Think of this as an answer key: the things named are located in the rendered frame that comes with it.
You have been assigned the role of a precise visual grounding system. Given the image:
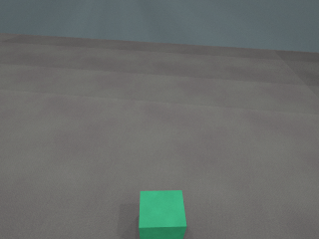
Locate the carton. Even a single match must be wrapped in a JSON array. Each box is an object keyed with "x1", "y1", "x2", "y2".
[{"x1": 139, "y1": 190, "x2": 187, "y2": 239}]

